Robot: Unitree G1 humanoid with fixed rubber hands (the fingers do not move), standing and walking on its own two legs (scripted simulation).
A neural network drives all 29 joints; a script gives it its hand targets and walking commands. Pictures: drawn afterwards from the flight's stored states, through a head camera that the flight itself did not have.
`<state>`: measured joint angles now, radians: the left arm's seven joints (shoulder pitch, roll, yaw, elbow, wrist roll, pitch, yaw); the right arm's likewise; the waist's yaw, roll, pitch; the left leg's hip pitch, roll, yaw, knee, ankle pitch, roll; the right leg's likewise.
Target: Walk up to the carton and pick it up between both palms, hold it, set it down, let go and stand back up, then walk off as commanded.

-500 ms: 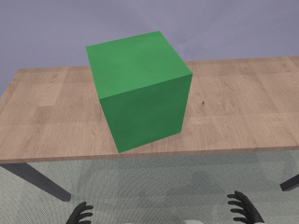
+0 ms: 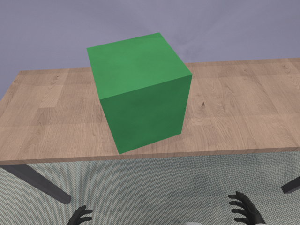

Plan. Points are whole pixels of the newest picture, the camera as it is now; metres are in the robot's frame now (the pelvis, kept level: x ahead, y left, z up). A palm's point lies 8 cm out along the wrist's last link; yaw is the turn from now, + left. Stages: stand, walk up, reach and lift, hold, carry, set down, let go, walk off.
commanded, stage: stand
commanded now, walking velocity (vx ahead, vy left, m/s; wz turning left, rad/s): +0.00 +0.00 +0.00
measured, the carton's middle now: (138, 95) +0.45 +0.06 +0.08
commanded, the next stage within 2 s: none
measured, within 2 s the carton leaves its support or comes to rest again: neither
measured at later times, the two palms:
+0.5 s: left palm out of the picture +0.10 +0.25 -0.11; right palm out of the picture +0.13 -0.24 -0.09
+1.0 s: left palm out of the picture +0.07 +0.25 -0.11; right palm out of the picture +0.10 -0.24 -0.09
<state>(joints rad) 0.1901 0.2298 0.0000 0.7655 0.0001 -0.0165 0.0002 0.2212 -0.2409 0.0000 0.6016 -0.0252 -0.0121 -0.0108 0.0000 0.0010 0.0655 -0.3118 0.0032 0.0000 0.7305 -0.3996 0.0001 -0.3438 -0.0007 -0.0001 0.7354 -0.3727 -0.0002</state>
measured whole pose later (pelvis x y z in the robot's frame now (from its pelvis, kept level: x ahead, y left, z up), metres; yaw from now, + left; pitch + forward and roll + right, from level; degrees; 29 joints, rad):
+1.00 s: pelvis -0.03 +0.00 +0.00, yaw +0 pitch -3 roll +0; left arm 0.19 0.24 0.00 0.88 0.00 -0.03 0.00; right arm 0.22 -0.24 0.00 0.69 -0.02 -0.02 -0.01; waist 0.00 0.00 0.05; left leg -0.31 0.00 0.00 0.73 -0.36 0.00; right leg -0.34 0.00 0.00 0.73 -0.33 0.00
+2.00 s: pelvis -0.04 +0.01 +0.01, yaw +0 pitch -3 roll +0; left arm 0.19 0.24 0.00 0.95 0.00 -0.03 0.00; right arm 0.22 -0.25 0.00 0.77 -0.02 -0.02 0.00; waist 0.00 0.00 0.04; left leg -0.31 0.00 0.00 0.66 -0.30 0.00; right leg -0.33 0.00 0.00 0.63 -0.25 0.00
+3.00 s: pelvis -0.06 -0.20 -0.01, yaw +23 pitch -2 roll +2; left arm 0.13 0.38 0.00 0.64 0.00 0.13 -0.10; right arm 0.41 -0.40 0.00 0.79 -0.01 -0.05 -0.13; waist 0.00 -0.09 0.15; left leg -0.39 -0.01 -0.09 0.76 -0.26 0.02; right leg -0.38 0.01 -0.19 0.80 -0.39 -0.06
